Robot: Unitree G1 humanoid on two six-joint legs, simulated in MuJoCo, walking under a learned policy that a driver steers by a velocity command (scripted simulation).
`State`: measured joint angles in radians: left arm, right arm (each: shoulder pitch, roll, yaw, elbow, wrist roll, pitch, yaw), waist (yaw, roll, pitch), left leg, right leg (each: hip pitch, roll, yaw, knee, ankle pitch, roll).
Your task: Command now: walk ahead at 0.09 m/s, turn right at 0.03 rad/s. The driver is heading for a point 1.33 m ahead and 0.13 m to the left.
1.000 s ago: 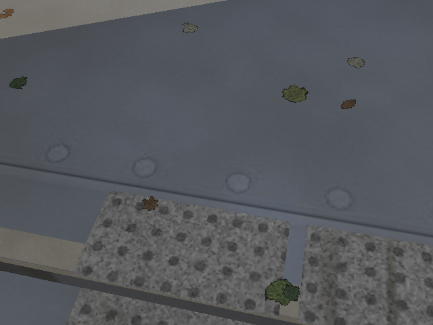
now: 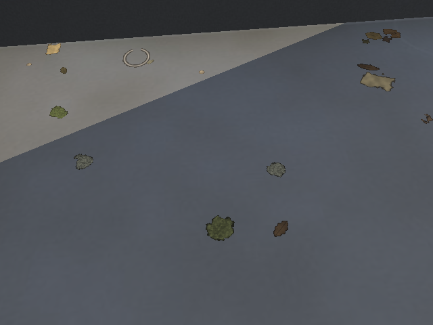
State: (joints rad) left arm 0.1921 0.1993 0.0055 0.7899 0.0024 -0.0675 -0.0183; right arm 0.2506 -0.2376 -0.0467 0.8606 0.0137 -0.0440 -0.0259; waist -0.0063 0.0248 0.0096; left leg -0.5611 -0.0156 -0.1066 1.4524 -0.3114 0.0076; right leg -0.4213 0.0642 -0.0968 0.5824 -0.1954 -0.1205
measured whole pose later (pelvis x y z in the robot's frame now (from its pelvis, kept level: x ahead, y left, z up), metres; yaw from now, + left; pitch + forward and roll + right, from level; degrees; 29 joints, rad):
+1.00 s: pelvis +0.12 +0.06 +0.02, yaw +0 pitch +1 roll -1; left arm 0.32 0.27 0.06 1.04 -0.03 -0.05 0.02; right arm 0.19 -0.25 -0.06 1.04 0.02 -0.07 0.00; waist 0.03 -0.02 -0.01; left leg -0.40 0.07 0.03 0.73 -0.35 0.04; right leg -0.08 0.01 -0.05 0.30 -0.23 -0.05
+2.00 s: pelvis +0.63 +0.09 +0.02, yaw +1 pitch +1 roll -3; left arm 0.34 0.25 0.05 1.03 -0.01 -0.09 0.00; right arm 0.05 -0.26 -0.05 0.86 0.01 -0.08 0.00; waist 0.08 0.04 0.01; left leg -0.67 0.13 -0.02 0.65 0.05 0.00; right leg 0.00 0.06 -0.07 0.20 -0.22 -0.04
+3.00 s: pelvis +1.18 +0.09 +0.02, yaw +0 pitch +1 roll -1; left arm 0.27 0.22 0.05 1.02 0.01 -0.08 0.00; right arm 0.11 -0.27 -0.07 0.89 0.00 -0.07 -0.02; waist 0.04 0.05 0.03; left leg -0.64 0.11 -0.03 0.78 -0.08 0.00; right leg -0.13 0.06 -0.06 0.27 -0.16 -0.07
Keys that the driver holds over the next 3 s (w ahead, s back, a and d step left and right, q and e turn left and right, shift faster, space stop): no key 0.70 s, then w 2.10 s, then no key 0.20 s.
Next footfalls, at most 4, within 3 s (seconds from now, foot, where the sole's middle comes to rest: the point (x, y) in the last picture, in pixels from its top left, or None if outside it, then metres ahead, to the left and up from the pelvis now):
0.32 left None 0.10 0.17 -0.76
1.08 left None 0.22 0.21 -0.76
1.60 right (239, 290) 0.59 -0.01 -0.76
2.12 left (165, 213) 0.89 0.24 -0.76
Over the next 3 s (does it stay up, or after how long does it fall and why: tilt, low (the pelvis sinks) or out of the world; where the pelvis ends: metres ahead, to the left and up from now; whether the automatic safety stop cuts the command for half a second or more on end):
stays up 1.18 0.09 0.02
